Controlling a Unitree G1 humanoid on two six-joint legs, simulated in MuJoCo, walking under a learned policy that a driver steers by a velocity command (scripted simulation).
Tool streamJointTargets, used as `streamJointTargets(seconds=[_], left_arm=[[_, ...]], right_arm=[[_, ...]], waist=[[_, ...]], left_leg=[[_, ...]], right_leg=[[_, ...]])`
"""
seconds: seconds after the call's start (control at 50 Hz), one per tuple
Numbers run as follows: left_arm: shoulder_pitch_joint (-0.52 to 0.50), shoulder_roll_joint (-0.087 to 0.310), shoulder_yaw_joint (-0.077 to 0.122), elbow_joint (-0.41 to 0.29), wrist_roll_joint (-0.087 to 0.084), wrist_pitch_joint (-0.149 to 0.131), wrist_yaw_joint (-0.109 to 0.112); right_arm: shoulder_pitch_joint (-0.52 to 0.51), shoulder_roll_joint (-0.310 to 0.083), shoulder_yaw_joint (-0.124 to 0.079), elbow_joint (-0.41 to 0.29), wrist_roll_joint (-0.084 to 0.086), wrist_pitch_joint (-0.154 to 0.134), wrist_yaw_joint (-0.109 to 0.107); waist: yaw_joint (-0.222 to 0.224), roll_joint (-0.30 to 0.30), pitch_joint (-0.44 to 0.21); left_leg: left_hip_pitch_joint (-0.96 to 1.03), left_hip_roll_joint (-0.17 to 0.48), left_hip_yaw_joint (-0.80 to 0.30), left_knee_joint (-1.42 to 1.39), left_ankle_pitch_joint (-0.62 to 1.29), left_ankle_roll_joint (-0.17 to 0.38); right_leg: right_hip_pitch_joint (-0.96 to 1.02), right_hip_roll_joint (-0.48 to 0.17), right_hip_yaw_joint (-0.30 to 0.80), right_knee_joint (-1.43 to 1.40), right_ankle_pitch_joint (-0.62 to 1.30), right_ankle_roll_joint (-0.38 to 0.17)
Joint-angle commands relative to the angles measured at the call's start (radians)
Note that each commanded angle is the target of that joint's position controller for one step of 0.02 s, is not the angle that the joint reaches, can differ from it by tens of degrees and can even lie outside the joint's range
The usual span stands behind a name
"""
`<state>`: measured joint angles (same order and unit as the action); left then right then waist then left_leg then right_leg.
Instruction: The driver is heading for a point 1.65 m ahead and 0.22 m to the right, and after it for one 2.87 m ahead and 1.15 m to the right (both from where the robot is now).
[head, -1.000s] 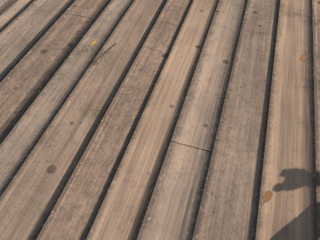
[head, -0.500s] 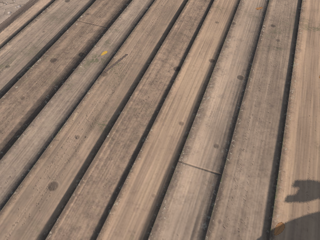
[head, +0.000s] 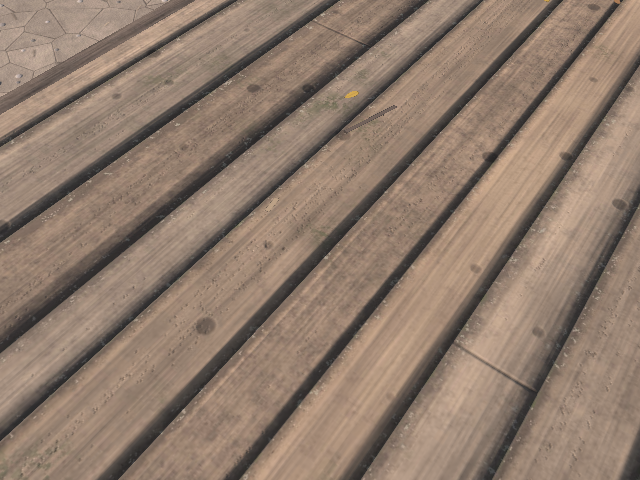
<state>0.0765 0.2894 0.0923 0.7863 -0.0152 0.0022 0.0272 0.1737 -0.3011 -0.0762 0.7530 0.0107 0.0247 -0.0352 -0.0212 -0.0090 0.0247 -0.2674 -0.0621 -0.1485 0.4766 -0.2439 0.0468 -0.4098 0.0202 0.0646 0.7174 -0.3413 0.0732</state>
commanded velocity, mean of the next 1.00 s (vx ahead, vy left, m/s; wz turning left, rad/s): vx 0.41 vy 0.00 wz -0.08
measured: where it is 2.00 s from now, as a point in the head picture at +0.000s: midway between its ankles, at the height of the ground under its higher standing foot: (357, 269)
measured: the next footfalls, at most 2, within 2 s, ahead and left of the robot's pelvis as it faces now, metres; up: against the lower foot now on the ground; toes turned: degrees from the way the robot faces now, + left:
right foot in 0.08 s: +0.05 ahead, -0.13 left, +0.00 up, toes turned +4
left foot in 0.50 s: +0.30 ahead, +0.15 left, +0.00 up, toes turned +5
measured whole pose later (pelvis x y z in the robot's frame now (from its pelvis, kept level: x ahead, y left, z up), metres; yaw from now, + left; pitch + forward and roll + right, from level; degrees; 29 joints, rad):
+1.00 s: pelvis +0.42 +0.05 -0.02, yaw -9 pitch +2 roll +2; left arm 0.08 0.25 0.04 0.72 -0.02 -0.05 -0.07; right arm 0.34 -0.28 -0.07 0.85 0.00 -0.07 -0.01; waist -0.07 -0.02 0.04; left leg 0.13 -0.03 0.25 0.23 -0.39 0.00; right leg -0.64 -0.06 -0.04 0.63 -0.02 -0.06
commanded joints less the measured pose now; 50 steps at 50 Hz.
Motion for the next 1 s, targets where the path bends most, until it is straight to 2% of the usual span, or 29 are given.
streamJointTargets(seconds=[0.02,0.06,0.08,0.1,0.12,0.14,0.16,0.18,0.2,0.24,0.32,0.4,0.44,0.46,0.48,0.5,0.52,0.54,0.56,0.58,0.6,0.62,0.66,0.72,0.78,0.84,0.92,0.96,1.0], left_arm=[[-0.043,0.076,0.012,-0.069,-0.008,-0.033,-0.022],[0.024,0.062,0.009,-0.041,-0.007,-0.056,-0.034],[0.086,0.079,0.012,-0.022,0.003,-0.068,-0.032],[0.195,0.131,0.019,0.002,0.021,-0.076,-0.028],[0.268,0.246,0.046,0.034,0.043,-0.081,-0.04],[0.232,0.193,0.036,0.023,0.027,-0.095,-0.04],[0.195,0.138,0.02,0.016,0.011,-0.1,-0.033],[0.177,0.122,0.012,0.009,0.005,-0.101,-0.029],[0.174,0.118,0.009,0.011,0.0,-0.098,-0.025],[0.208,0.103,0.002,0.021,0.006,-0.099,-0.021],[0.26,0.126,0.005,0.037,-0.001,-0.091,-0.018],[0.316,0.162,0.01,0.053,-0.011,-0.082,-0.025],[0.314,0.172,0.012,0.058,-0.018,-0.075,-0.025],[0.303,0.181,0.014,0.058,-0.019,-0.071,-0.024],[0.29,0.182,0.012,0.057,-0.02,-0.068,-0.022],[0.296,0.157,0.003,0.057,-0.013,-0.067,-0.02],[0.289,0.101,-0.021,0.028,0.013,-0.069,-0.019],[0.387,-0.013,-0.052,0.001,0.0,-0.088,-0.018],[0.329,0.107,-0.024,0.014,-0.027,-0.103,-0.022],[0.258,0.146,-0.011,-0.01,-0.043,-0.109,-0.027],[0.227,0.134,-0.014,-0.01,-0.035,-0.107,-0.025],[0.217,0.12,-0.01,-0.008,-0.02,-0.101,-0.025],[0.251,0.084,-0.012,0.005,-0.023,-0.076,-0.028],[0.225,0.061,-0.012,-0.004,-0.017,-0.048,-0.025],[0.161,0.057,-0.013,-0.033,-0.01,-0.052,-0.029],[0.061,0.041,-0.025,-0.064,-0.005,-0.06,-0.052],[-0.073,0.018,-0.043,-0.126,-0.006,-0.066,-0.083],[-0.108,0.026,-0.042,-0.163,-0.008,-0.069,-0.099],[-0.068,0.063,-0.025,-0.177,-0.01,-0.063,-0.105]], right_arm=[[0.019,-0.145,-0.028,-0.047,0.003,-0.007,0.004],[0.013,-0.118,-0.011,-0.041,-0.003,-0.013,0.003],[0.017,-0.078,0.003,-0.041,-0.01,-0.022,0.004],[0.014,-0.008,0.024,-0.049,-0.019,-0.033,0.008],[-0.032,-0.062,0.006,-0.111,0.01,-0.053,0.005],[-0.065,-0.143,-0.015,-0.108,0.019,-0.069,0.003],[-0.055,-0.16,-0.024,-0.094,0.019,-0.076,0.01],[-0.038,-0.142,-0.023,-0.076,0.009,-0.079,0.017],[-0.055,-0.128,-0.022,-0.082,0.002,-0.086,0.023],[-0.099,-0.077,-0.01,-0.09,-0.002,-0.098,0.035],[-0.18,-0.008,0.016,-0.12,0.001,-0.109,0.048],[-0.225,-0.026,0.017,-0.141,0.015,-0.111,0.066],[-0.209,-0.051,0.01,-0.147,0.02,-0.112,0.073],[-0.17,-0.068,0.002,-0.139,0.019,-0.113,0.074],[-0.086,-0.092,-0.012,-0.115,0.015,-0.111,0.069],[0.061,-0.135,-0.036,-0.07,0.014,-0.109,0.061],[0.249,-0.202,-0.056,-0.04,0.002,-0.104,0.048],[0.294,-0.275,-0.064,-0.023,-0.013,-0.102,0.054],[0.265,-0.172,-0.037,-0.031,-0.01,-0.108,0.057],[0.195,-0.131,-0.022,-0.036,-0.007,-0.113,0.056],[0.13,-0.106,-0.013,-0.043,-0.01,-0.116,0.056],[0.083,-0.081,-0.008,-0.044,-0.016,-0.12,0.059],[0.04,-0.058,-0.004,-0.037,-0.022,-0.133,0.059],[0.045,-0.069,-0.012,-0.01,-0.028,-0.152,0.054],[0.061,-0.085,-0.018,0.011,-0.026,-0.149,0.045],[0.076,-0.104,-0.021,0.02,-0.024,-0.142,0.036],[0.16,-0.126,-0.028,0.051,-0.015,-0.119,0.024],[0.18,-0.142,-0.032,0.056,-0.007,-0.099,0.021],[0.169,-0.174,-0.04,0.042,-0.003,-0.084,0.011]], waist=[[-0.019,0.182,-0.083],[0.027,0.159,-0.056],[0.048,0.116,-0.074],[0.067,-0.052,-0.112],[0.066,-0.247,-0.03],[0.072,-0.164,0.058],[0.055,-0.136,0.085],[0.042,-0.129,0.069],[0.047,-0.126,0.073],[0.069,-0.116,0.055],[0.104,-0.114,0.038],[0.119,-0.124,0.049],[0.09,-0.132,0.056],[0.057,-0.133,0.041],[0.004,-0.122,-0.006],[-0.062,-0.09,-0.097],[-0.138,0.032,-0.249],[-0.077,0.337,-0.368],[-0.105,0.228,-0.29],[-0.086,0.186,-0.158],[-0.053,0.116,-0.101],[-0.026,0.104,-0.054],[0.019,0.123,-0.034],[0.031,0.082,0.009],[0.023,0.059,0.036],[-0.012,0.05,0.058],[-0.064,0.031,0.095],[-0.059,0.036,0.083],[-0.016,0.087,0.016]], left_leg=[[0.059,0.226,-0.28,-0.14,-0.139,0.173],[-0.022,0.179,-0.28,-0.114,-0.285,0.136],[-0.094,0.141,-0.249,-0.037,-0.31,0.098],[-0.209,0.037,-0.104,0.25,-0.342,0.035],[-0.465,-0.055,0.011,0.413,-0.422,0.007],[-0.553,0.019,-0.039,0.54,-0.358,-0.004],[-0.581,0.052,-0.034,0.574,-0.259,-0.006],[-0.577,0.082,0.011,0.579,-0.193,-0.014],[-0.587,0.109,0.034,0.563,-0.123,-0.025],[-0.537,0.13,0.087,0.516,-0.007,-0.044],[-0.405,0.12,0.156,0.267,0.113,-0.069],[-0.277,0.094,0.182,0.115,0.152,-0.058],[-0.232,0.092,0.174,0.072,0.139,-0.026],[-0.169,0.08,0.182,0.047,0.132,-0.007],[-0.042,0.057,0.2,0.02,0.134,0.017],[0.161,0.049,0.2,0.008,0.127,0.047],[0.449,0.234,-0.009,0.022,0.065,0.112],[0.663,0.464,-0.51,-0.146,-0.226,0.251],[0.584,0.453,-0.556,-0.217,-0.329,0.228],[0.471,0.43,-0.399,-0.222,-0.267,0.19],[0.353,0.387,-0.278,-0.239,-0.147,0.166],[0.263,0.349,-0.188,-0.267,-0.058,0.153],[0.164,0.31,-0.066,-0.321,0.052,0.14],[0.124,0.305,0.059,-0.362,0.181,0.144],[0.148,0.296,0.153,-0.38,0.26,0.139],[0.163,0.276,0.25,-0.392,0.295,0.116],[0.31,0.318,0.305,-0.338,0.384,0.1],[0.376,0.336,0.324,-0.27,0.556,0.092],[0.419,0.337,0.35,-0.137,0.905,0.068]], right_leg=[[0.055,0.009,-0.045,-0.122,0.001,-0.032],[0.212,0.011,-0.071,-0.305,0.091,-0.072],[0.332,-0.057,-0.003,-0.33,0.08,-0.102],[0.45,-0.241,0.207,-0.394,0.022,-0.165],[0.447,-0.402,0.581,-0.517,-0.181,-0.327],[0.414,-0.426,0.621,-0.543,-0.308,-0.375],[0.414,-0.375,0.52,-0.541,-0.32,-0.338],[0.423,-0.326,0.439,-0.551,-0.282,-0.3],[0.426,-0.308,0.389,-0.564,-0.207,-0.284],[0.401,-0.258,0.266,-0.587,-0.024,-0.267],[0.352,-0.206,0.106,-0.588,0.19,-0.258],[0.327,-0.242,0.083,-0.572,0.235,-0.257],[0.351,-0.278,0.094,-0.552,0.281,-0.244],[0.358,-0.283,0.082,-0.511,0.374,-0.231],[0.348,-0.26,0.045,-0.414,0.532,-0.209],[0.298,-0.209,-0.01,-0.228,0.641,-0.181],[0.104,-0.156,-0.057,0.095,0.438,-0.139],[-0.224,0.016,-0.044,0.425,-0.181,-0.091],[-0.325,-0.026,0.074,0.551,-0.212,-0.103],[-0.377,-0.072,0.062,0.568,-0.123,-0.124],[-0.336,-0.117,0.042,0.532,-0.034,-0.126],[-0.305,-0.142,0.042,0.481,0.026,-0.122],[-0.226,-0.162,0.049,0.449,0.092,-0.113],[-0.271,-0.156,0.067,0.397,0.18,-0.089],[-0.321,-0.14,0.078,0.256,0.322,-0.074],[-0.284,-0.129,-0.002,0.076,0.446,-0.077],[-0.336,-0.117,-0.068,-0.057,0.418,-0.106],[-0.322,-0.087,-0.112,-0.093,0.333,-0.135],[-0.21,-0.021,-0.172,-0.089,0.222,-0.175]])
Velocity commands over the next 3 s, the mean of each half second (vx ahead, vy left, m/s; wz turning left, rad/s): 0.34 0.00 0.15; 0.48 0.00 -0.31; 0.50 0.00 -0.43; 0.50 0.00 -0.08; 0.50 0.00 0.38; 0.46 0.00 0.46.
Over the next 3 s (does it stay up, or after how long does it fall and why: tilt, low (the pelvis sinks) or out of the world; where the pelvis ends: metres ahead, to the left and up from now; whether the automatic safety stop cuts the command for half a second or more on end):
stays up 1.49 -0.22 0.00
